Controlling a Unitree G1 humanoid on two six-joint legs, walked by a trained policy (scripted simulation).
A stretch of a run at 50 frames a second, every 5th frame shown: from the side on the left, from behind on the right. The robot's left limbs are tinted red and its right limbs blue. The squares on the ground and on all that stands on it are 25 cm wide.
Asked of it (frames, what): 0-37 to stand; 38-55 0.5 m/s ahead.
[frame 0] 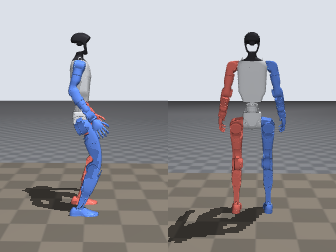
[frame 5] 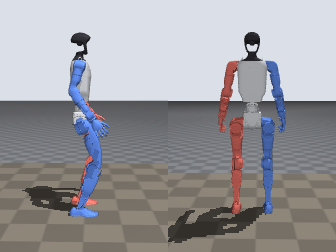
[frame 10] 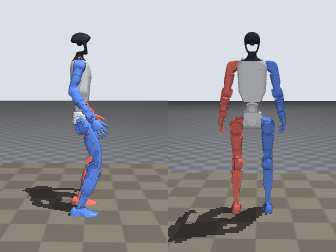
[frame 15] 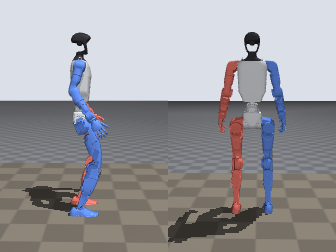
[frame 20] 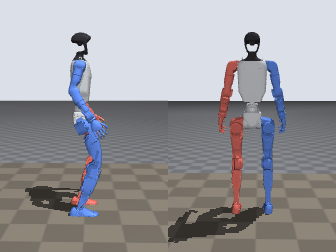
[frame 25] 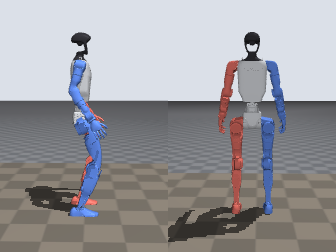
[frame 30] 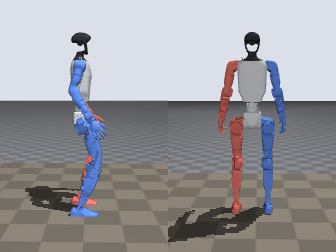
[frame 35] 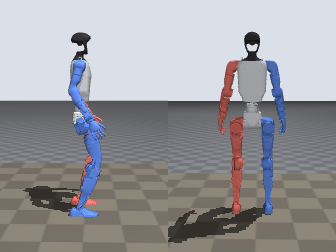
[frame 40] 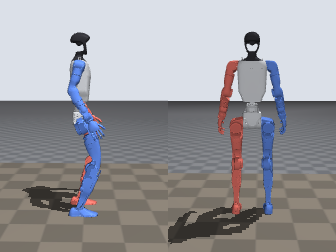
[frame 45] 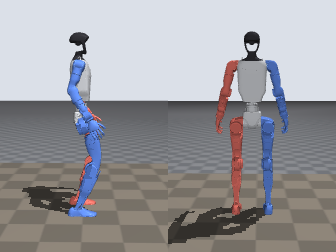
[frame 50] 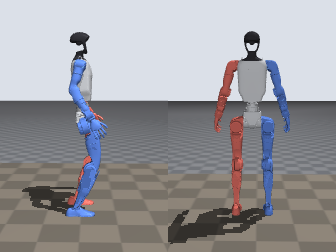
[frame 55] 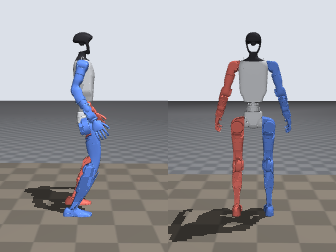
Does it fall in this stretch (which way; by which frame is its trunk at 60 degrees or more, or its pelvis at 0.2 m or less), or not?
no
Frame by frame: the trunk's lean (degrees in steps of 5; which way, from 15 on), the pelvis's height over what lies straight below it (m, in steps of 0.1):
0: 0, 0.8
5: 0, 0.8
10: 0, 0.8
15: 0, 0.8
20: 0, 0.8
25: 0, 0.8
30: 0, 0.8
35: 0, 0.8
40: 0, 0.8
45: 0, 0.8
50: 5, 0.8
55: 0, 0.8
